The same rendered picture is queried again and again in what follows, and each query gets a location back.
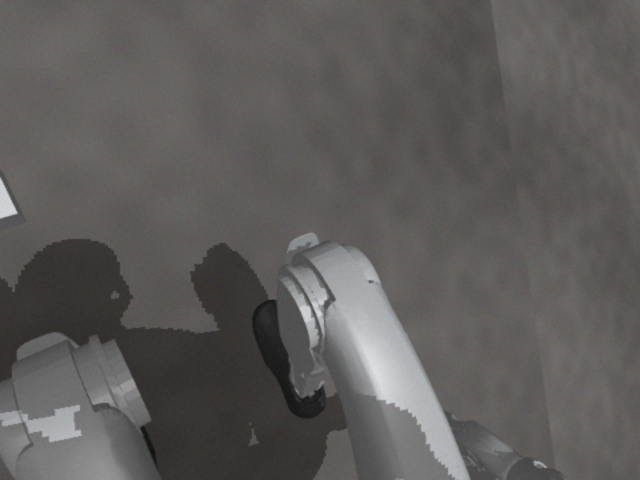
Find left robot foot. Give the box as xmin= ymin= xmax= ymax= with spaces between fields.
xmin=140 ymin=426 xmax=158 ymax=470

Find right robot hand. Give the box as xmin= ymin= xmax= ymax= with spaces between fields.
xmin=443 ymin=410 xmax=523 ymax=480

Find carton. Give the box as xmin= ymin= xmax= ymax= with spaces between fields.
xmin=0 ymin=170 xmax=27 ymax=230

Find right robot arm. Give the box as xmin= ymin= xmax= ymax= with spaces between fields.
xmin=506 ymin=457 xmax=569 ymax=480

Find right robot foot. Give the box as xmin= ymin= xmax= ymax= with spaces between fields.
xmin=252 ymin=300 xmax=326 ymax=419

